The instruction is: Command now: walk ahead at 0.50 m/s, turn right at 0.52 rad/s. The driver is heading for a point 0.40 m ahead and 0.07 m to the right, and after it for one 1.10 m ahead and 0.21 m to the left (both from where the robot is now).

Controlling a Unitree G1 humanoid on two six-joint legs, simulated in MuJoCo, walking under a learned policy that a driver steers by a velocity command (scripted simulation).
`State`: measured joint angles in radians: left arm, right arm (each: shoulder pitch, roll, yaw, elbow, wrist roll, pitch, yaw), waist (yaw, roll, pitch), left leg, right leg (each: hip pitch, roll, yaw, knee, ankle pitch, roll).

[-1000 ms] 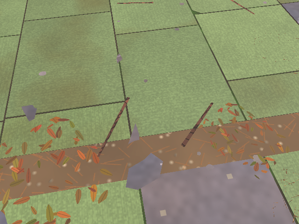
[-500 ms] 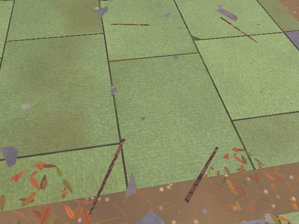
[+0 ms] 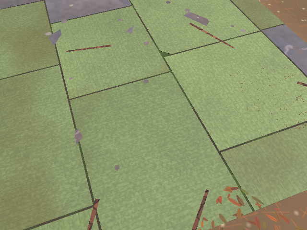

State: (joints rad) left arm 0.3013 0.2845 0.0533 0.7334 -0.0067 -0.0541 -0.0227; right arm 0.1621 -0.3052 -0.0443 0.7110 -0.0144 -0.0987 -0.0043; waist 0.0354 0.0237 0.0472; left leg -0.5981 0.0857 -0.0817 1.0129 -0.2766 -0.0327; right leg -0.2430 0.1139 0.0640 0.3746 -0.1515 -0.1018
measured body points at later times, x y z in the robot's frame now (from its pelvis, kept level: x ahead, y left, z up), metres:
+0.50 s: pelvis +0.28 +0.04 +0.00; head +0.31 +0.05 +0.45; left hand +0.51 +0.26 -0.09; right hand +0.26 -0.24 -0.11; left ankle +0.30 +0.15 -0.74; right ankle +0.30 -0.11 -0.69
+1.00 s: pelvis +0.52 -0.03 +0.00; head +0.54 -0.03 +0.45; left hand +0.55 +0.26 -0.12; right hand +0.70 -0.30 -0.09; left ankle +0.63 +0.13 -0.68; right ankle +0.47 -0.14 -0.74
